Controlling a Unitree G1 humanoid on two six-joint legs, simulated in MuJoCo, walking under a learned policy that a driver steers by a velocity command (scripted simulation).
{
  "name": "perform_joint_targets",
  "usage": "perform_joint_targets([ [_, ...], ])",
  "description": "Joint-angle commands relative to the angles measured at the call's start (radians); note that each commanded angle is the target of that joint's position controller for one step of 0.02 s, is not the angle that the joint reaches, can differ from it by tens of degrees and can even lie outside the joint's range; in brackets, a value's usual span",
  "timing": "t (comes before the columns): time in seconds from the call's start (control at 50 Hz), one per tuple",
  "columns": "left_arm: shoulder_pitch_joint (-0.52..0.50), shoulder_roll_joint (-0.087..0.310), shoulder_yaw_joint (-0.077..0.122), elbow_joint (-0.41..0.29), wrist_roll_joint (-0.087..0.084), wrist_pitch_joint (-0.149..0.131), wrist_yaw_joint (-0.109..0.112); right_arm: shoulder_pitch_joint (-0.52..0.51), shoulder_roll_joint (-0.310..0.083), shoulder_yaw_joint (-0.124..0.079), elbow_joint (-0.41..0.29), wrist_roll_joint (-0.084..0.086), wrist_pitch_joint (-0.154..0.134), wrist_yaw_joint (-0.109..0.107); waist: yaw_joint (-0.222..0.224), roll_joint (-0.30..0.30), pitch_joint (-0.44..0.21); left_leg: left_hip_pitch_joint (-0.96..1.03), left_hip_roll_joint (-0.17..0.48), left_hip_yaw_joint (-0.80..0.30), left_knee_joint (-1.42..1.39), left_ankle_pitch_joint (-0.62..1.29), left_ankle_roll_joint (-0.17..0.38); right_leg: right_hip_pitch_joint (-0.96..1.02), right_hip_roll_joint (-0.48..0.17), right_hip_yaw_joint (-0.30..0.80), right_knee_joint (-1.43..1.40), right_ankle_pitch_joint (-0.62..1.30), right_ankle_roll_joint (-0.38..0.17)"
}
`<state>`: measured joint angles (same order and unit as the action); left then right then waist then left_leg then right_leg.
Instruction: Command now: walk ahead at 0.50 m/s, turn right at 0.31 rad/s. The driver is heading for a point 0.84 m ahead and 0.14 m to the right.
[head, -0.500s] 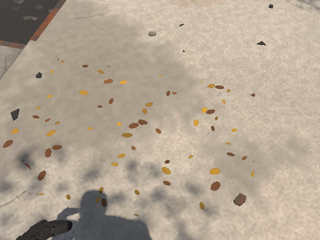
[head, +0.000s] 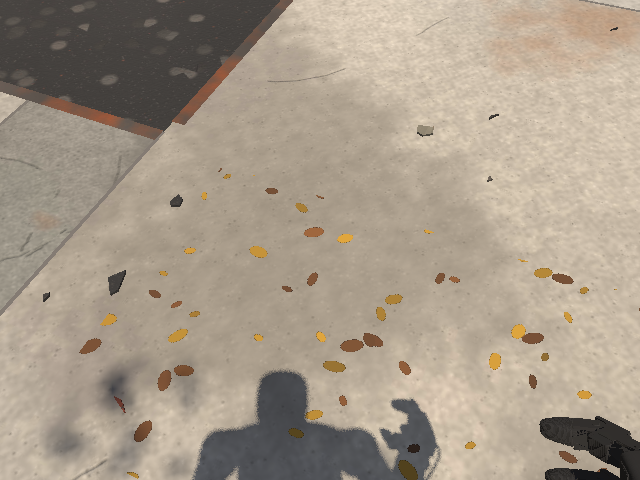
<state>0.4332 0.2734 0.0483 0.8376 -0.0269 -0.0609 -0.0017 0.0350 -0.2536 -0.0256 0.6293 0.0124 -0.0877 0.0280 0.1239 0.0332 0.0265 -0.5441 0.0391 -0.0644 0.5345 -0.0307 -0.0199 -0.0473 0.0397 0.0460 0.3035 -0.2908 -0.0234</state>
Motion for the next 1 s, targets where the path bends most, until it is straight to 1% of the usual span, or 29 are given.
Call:
perform_joint_targets([
  [0.02,-0.025,0.195,0.05,-0.052,-0.004,0.002,0.012,-0.014,-0.114,-0.043,-0.071,0.006,-0.03,0.002,-0.092,-0.137,-0.01,0.162,-0.03,0.019,-0.08,-0.016,0.027,-0.051,-0.25,0.222,-0.006,0.3,-0.139],
  [0.04,-0.032,0.184,0.046,-0.054,-0.002,0.004,0.013,0.067,-0.14,-0.059,-0.047,0.002,-0.031,-0.004,-0.137,-0.129,-0.053,0.297,-0.037,0.033,-0.115,-0.022,0.051,-0.076,-0.216,0.202,0.076,0.37,-0.116],
  [0.06,-0.045,0.147,0.033,-0.066,0.007,0.001,0.011,0.189,-0.182,-0.078,-0.025,-0.012,-0.032,-0.015,-0.2,-0.106,-0.146,0.505,0.032,-0.016,-0.096,-0.018,0.091,-0.161,-0.159,0.163,0.253,0.358,-0.083],
  [0.08,-0.053,0.069,0.007,-0.104,0.039,-0.004,0.013,0.364,-0.26,-0.097,-0.008,-0.025,-0.024,-0.027,-0.262,0.055,-0.309,0.777,0.245,-0.227,-0.062,-0.002,0.151,-0.348,-0.071,0.082,0.574,0.058,-0.038],
  [0.1,0.071,0.033,-0.003,-0.128,-0.001,-0.018,0.013,0.377,-0.286,-0.101,0.012,-0.03,-0.01,-0.018,-0.193,0.331,-0.381,0.927,0.404,-0.622,-0.181,-0.237,0.286,-0.641,0.002,0.055,0.826,-0.324,-0.004],
  [0.12,0.023,0.136,0.023,-0.104,-0.021,-0.014,0.016,0.34,-0.186,-0.079,0.009,-0.016,-0.008,-0.016,-0.211,0.178,-0.258,0.832,0.364,-0.587,-0.226,-0.376,0.263,-0.728,-0.06,0.101,0.934,-0.268,0.005],
  [0.14,-0.055,0.161,0.034,-0.118,-0.02,-0.01,0.014,0.295,-0.138,-0.065,0.009,-0.009,-0.007,-0.017,-0.21,0.117,-0.147,0.722,0.325,-0.429,-0.24,-0.341,0.23,-0.749,-0.09,0.086,0.944,-0.175,0.005],
  [0.16,-0.081,0.144,0.034,-0.117,-0.012,-0.003,0.014,0.241,-0.115,-0.056,0.012,-0.014,-0.008,-0.015,-0.18,0.059,-0.096,0.616,0.28,-0.331,-0.269,-0.247,0.214,-0.711,-0.12,0.071,0.928,-0.104,0.014],
  [0.18,-0.102,0.131,0.036,-0.126,-0.003,0.004,0.012,0.202,-0.094,-0.051,0.019,-0.018,-0.01,-0.012,-0.159,0.064,-0.05,0.539,0.248,-0.255,-0.3,-0.175,0.211,-0.692,-0.142,0.069,0.891,-0.058,0.021],
  [0.2,-0.097,0.112,0.036,-0.129,-0.003,0.013,0.007,0.178,-0.092,-0.052,0.025,-0.025,-0.014,-0.014,-0.135,0.085,-0.031,0.476,0.23,-0.188,-0.332,-0.124,0.205,-0.648,-0.162,0.068,0.873,-0.025,0.026],
  [0.24,-0.111,0.078,0.03,-0.143,-0.003,0.028,0.002,0.164,-0.102,-0.061,0.042,-0.023,-0.027,-0.017,-0.119,0.074,-0.013,0.422,0.227,-0.102,-0.373,-0.024,0.218,-0.632,-0.171,0.055,0.847,0.014,0.04],
  [0.28,-0.151,0.069,0.027,-0.168,0.004,0.035,0.0,0.167,-0.126,-0.071,0.062,-0.022,-0.033,-0.022,-0.117,0.044,0.004,0.419,0.234,-0.036,-0.394,0.043,0.228,-0.66,-0.177,0.057,0.776,0.071,0.053],
  [0.36,-0.253,0.051,0.015,-0.203,0.005,0.027,-0.024,0.18,-0.168,-0.083,0.091,-0.018,-0.023,-0.032,-0.148,0.022,0.022,0.437,0.21,0.106,-0.402,0.087,0.204,-0.622,-0.168,0.017,0.541,0.268,0.043],
  [0.42,-0.346,0.055,0.012,-0.242,0.005,0.026,-0.041,0.219,-0.2,-0.093,0.115,-0.004,-0.012,-0.035,-0.178,0.012,0.045,0.486,0.228,0.161,-0.394,0.08,0.182,-0.599,-0.154,-0.026,0.419,0.296,0.017],
  [0.48,-0.396,0.078,0.019,-0.28,0.006,0.031,-0.053,0.245,-0.228,-0.105,0.136,0.014,0.006,-0.034,-0.18,0.017,0.057,0.577,0.257,0.197,-0.335,0.16,0.155,-0.595,-0.132,-0.062,0.356,0.204,-0.025],
  [0.52,-0.346,0.112,0.039,-0.286,0.011,0.039,-0.054,0.239,-0.259,-0.113,0.138,0.023,0.02,-0.037,-0.134,0.044,0.002,0.607,0.251,0.236,-0.186,0.467,0.131,-0.475,-0.067,-0.123,0.34,0.102,-0.067],
  [0.54,-0.228,0.145,0.061,-0.259,0.01,0.042,-0.051,0.226,-0.262,-0.113,0.136,0.028,0.028,-0.039,-0.061,0.036,-0.065,0.581,0.225,0.271,-0.013,0.589,0.109,-0.312,-0.016,-0.156,0.296,0.114,-0.097],
  [0.56,-0.055,0.209,0.098,-0.209,0.006,0.05,-0.037,0.244,-0.229,-0.099,0.132,0.021,0.03,-0.042,0.016,0.001,-0.158,0.447,0.18,0.294,0.229,0.535,0.071,-0.04,0.022,-0.138,0.269,0.154,-0.135],
  [0.58,0.023,0.318,0.123,-0.196,-0.004,0.056,-0.015,0.291,-0.123,-0.064,0.095,-0.026,0.023,-0.041,-0.011,-0.232,-0.224,0.089,0.082,0.297,0.594,-0.112,0.009,0.258,-0.208,0.253,0.229,0.152,-0.24],
  [0.6,-0.017,0.335,0.107,-0.242,0.003,0.035,-0.023,0.325,-0.086,-0.036,0.065,-0.022,-0.01,-0.03,-0.06,-0.31,-0.405,-0.156,-0.073,0.067,0.829,-0.592,-0.013,0.426,-0.398,0.789,0.034,-0.059,-0.406],
  [0.62,-0.022,0.223,0.077,-0.23,0.011,0.019,-0.033,0.234,-0.189,-0.062,0.075,0.025,-0.027,-0.018,-0.003,-0.146,-0.343,-0.243,-0.008,-0.021,0.862,-0.509,0.005,0.38,-0.389,0.688,-0.021,-0.079,-0.338],
  [0.64,-0.054,0.193,0.065,-0.219,0.016,0.008,-0.034,0.195,-0.186,-0.058,0.066,0.041,-0.035,-0.015,-0.022,-0.141,-0.213,-0.262,0.035,0.003,0.813,-0.431,0.029,0.249,-0.362,0.529,-0.011,-0.018,-0.295],
  [0.66,-0.124,0.162,0.054,-0.218,0.017,0.003,-0.032,0.183,-0.172,-0.055,0.081,0.023,-0.035,-0.024,-0.063,-0.065,-0.141,-0.214,0.087,0.008,0.738,-0.353,0.034,0.105,-0.319,0.405,-0.006,0.086,-0.254],
  [0.68,-0.176,0.126,0.041,-0.221,0.026,-0.002,-0.03,0.191,-0.175,-0.06,0.094,0.008,-0.025,-0.028,-0.096,-0.087,-0.103,-0.149,0.116,0.002,0.675,-0.3,0.033,-0.002,-0.284,0.315,-0.022,0.2,-0.233],
  [0.7,-0.199,0.115,0.036,-0.222,0.037,-0.008,-0.028,0.226,-0.171,-0.061,0.109,0.009,-0.009,-0.025,-0.122,-0.112,-0.097,-0.084,0.13,-0.005,0.66,-0.258,0.03,-0.068,-0.265,0.262,-0.053,0.247,-0.225],
  [0.74,-0.202,0.121,0.038,-0.203,0.038,-0.028,-0.026,0.26,-0.142,-0.057,0.133,0.009,0.017,-0.024,-0.139,-0.098,-0.09,-0.054,0.128,0.002,0.623,-0.203,0.015,-0.116,-0.258,0.179,-0.103,0.33,-0.23],
  [0.78,-0.188,0.131,0.042,-0.176,0.041,-0.041,-0.021,0.218,-0.125,-0.053,0.128,0.008,0.032,-0.029,-0.131,-0.077,-0.045,-0.109,0.124,-0.012,0.55,-0.118,0.0,-0.117,-0.252,0.103,-0.142,0.367,-0.22],
  [0.9,-0.168,0.135,0.04,-0.126,0.042,-0.044,0.0,0.099,-0.093,-0.045,0.103,0.011,0.019,-0.011,-0.08,-0.081,0.023,-0.139,0.062,-0.007,0.223,0.171,0.002,-0.046,-0.228,-0.076,-0.197,0.354,-0.148],
  [1.0,-0.105,0.147,0.048,-0.068,0.03,-0.019,0.008,-0.009,-0.066,-0.029,0.044,0.008,0.014,0.021,-0.033,-0.061,0.076,-0.21,0.044,0.043,0.082,0.119,0.039,0.133,-0.286,-0.135,-0.154,0.469,-0.141],
])
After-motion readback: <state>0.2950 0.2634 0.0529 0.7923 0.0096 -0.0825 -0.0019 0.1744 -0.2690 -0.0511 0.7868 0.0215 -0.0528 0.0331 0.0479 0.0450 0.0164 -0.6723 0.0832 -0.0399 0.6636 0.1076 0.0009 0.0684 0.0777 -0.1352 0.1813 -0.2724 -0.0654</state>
